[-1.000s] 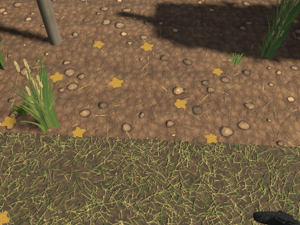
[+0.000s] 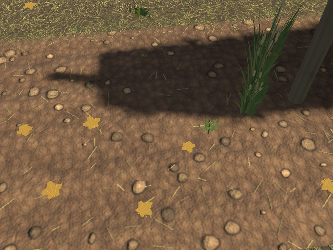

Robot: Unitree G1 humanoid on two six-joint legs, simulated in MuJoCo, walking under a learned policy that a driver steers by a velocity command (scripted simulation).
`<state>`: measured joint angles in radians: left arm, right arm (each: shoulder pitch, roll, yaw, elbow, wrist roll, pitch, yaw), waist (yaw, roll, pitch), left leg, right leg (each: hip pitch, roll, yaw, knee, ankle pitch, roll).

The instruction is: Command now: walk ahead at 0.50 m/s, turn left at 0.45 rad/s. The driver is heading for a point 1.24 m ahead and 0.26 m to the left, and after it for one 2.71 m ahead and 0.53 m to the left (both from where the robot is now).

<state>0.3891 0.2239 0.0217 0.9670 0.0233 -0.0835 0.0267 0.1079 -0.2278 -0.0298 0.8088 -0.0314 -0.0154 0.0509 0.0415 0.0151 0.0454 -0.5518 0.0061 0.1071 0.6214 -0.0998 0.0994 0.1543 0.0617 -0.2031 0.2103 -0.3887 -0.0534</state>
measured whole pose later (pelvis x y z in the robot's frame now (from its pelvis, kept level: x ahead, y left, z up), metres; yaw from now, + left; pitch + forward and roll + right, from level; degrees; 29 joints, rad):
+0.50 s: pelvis +0.28 +0.02 +0.01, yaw +17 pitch +2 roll +1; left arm 0.03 0.26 0.00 0.72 0.03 -0.04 -0.02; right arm 0.43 -0.29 -0.07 0.86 -0.01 -0.04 0.00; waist -0.10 -0.03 0.04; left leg 0.01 -0.14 -0.18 0.32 -0.34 0.11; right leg -0.59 -0.05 0.03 0.61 -0.07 0.04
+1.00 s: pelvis +0.52 +0.10 +0.01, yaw +30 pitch +2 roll -2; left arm 0.44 0.25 0.04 0.91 0.02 -0.08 -0.02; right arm 0.06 -0.25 -0.01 0.71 -0.04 -0.02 0.06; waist 0.08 0.03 0.02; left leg -0.53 0.04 0.03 0.61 -0.15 0.06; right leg 0.02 0.00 -0.16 0.26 -0.31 0.01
